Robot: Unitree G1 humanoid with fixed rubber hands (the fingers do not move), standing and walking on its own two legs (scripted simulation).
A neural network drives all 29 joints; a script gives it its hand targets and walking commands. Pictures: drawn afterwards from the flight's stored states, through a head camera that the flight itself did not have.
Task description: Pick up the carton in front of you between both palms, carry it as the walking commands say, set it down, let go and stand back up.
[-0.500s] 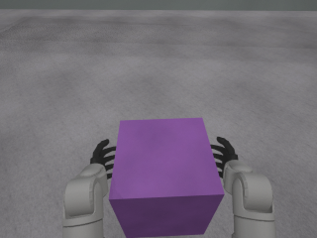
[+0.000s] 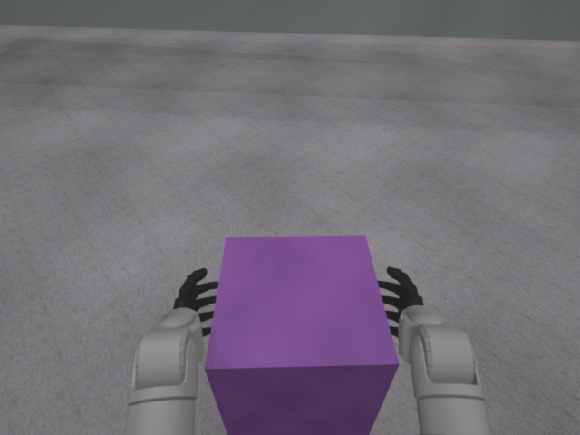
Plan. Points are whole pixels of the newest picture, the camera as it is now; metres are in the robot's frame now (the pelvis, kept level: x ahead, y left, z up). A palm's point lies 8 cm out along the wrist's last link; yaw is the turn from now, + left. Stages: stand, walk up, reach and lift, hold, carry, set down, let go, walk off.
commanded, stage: carry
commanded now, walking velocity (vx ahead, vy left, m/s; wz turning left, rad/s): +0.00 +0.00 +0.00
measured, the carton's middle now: (297, 340) +0.29 +0.00 -0.03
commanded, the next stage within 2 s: hold in 1.38 s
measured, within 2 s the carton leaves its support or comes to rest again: neither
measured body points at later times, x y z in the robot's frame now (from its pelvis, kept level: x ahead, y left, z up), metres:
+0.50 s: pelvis -0.04 +0.00 +0.00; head -0.07 +0.00 +0.45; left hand +0.27 +0.15 +0.04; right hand +0.27 -0.15 +0.04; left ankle -0.02 +0.10 -0.73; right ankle -0.06 -0.10 -0.73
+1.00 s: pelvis -0.06 -0.01 +0.00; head -0.09 -0.01 +0.45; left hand +0.24 +0.15 +0.04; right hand +0.24 -0.16 +0.04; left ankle -0.02 +0.10 -0.73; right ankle -0.06 -0.10 -0.73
